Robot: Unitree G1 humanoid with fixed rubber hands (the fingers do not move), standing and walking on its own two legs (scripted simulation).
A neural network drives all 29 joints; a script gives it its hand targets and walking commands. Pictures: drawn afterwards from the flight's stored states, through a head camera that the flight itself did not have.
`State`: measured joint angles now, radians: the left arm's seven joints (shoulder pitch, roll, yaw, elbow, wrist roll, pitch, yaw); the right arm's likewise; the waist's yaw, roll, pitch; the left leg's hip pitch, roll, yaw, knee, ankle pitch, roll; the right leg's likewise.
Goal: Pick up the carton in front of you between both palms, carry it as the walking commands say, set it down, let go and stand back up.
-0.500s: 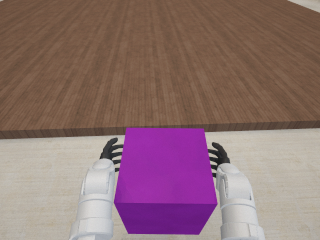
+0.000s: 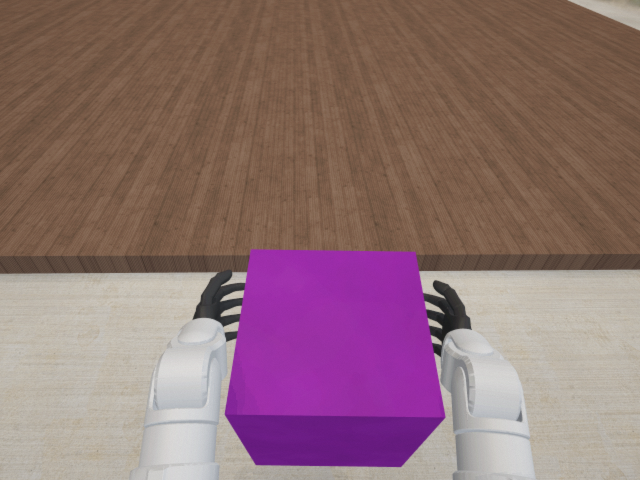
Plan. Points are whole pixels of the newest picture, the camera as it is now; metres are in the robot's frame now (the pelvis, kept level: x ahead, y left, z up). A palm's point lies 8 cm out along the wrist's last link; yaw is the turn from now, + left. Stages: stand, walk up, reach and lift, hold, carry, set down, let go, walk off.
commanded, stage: carry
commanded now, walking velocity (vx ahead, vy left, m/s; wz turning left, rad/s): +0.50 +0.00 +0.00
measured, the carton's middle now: (330, 365) +0.29 +0.00 +0.00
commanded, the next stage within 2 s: none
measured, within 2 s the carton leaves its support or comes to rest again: neither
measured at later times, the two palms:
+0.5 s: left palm (209, 208) +0.51 +0.19 +0.09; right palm (394, 214) +0.51 -0.11 +0.09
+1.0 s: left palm (253, 118) +0.83 +0.17 +0.09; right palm (386, 124) +0.84 -0.13 +0.09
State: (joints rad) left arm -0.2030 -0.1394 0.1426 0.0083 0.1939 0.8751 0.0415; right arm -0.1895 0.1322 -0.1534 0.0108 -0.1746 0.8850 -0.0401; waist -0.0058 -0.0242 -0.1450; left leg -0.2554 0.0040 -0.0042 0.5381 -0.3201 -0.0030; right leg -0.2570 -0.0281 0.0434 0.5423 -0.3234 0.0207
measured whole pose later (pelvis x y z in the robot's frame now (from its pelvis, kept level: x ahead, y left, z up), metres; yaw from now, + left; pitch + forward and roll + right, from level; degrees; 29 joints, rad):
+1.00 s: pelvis +0.56 +0.00 -0.01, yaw +2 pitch +4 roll -1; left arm -0.23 -0.15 0.12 -0.42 0.10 1.22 0.10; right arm -0.21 0.14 -0.14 -0.45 -0.10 1.25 -0.10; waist 0.02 0.02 -0.01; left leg -0.29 0.07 0.06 1.16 -0.42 0.02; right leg -0.43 -0.02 -0.27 0.53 -0.17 -0.10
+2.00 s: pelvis +1.25 +0.01 +0.05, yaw +1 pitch +5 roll -2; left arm -0.75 -0.06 0.24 -0.09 0.06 1.24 0.14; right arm -0.73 0.04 -0.32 -0.13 -0.06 1.28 -0.11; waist 0.11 0.00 0.16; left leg -0.52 -0.07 -0.09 1.59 -0.37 0.07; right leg -0.66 0.05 -0.17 0.89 -0.32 -0.11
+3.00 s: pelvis +1.90 +0.01 +0.11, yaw +3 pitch +6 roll +0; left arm -0.23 -0.15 0.13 -0.30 0.10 1.16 0.10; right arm -0.22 0.15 -0.16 -0.32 -0.11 1.18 -0.09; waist 0.03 0.00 -0.01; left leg -0.51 0.04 0.07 0.99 -0.40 -0.01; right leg -0.28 -0.03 -0.20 0.36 -0.18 -0.05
